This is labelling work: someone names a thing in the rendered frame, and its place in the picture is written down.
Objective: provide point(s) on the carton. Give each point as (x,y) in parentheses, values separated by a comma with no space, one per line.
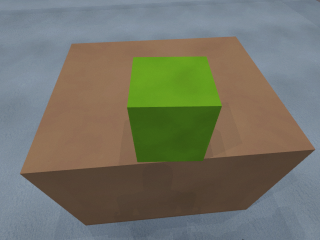
(173,106)

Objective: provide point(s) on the pedestal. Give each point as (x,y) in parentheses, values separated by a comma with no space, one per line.
(83,155)

